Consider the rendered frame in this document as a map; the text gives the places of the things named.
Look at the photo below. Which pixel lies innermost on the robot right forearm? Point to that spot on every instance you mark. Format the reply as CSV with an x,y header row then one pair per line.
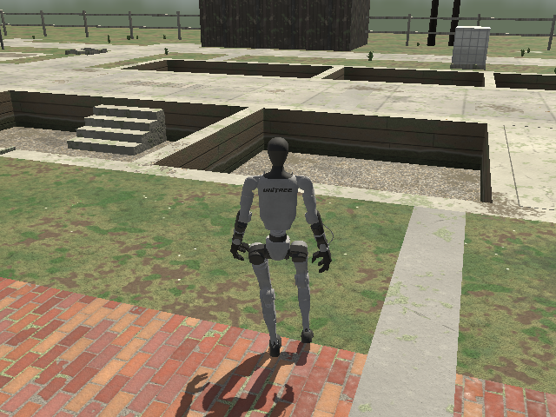
x,y
319,234

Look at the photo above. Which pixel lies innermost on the robot left thigh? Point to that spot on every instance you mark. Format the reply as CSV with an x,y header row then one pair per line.
x,y
257,256

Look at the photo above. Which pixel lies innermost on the right robot upper arm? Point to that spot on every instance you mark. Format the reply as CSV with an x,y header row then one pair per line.
x,y
309,199

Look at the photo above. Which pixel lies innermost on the robot right foot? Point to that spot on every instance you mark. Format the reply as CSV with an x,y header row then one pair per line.
x,y
306,337

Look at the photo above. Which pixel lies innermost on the right robot hand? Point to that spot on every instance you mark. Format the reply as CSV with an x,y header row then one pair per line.
x,y
326,259

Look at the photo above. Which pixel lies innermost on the robot left forearm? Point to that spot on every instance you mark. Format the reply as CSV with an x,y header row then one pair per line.
x,y
239,230

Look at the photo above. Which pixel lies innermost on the left robot hand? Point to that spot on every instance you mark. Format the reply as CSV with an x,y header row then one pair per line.
x,y
242,247

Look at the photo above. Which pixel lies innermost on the left robot upper arm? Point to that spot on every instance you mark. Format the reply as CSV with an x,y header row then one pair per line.
x,y
251,183

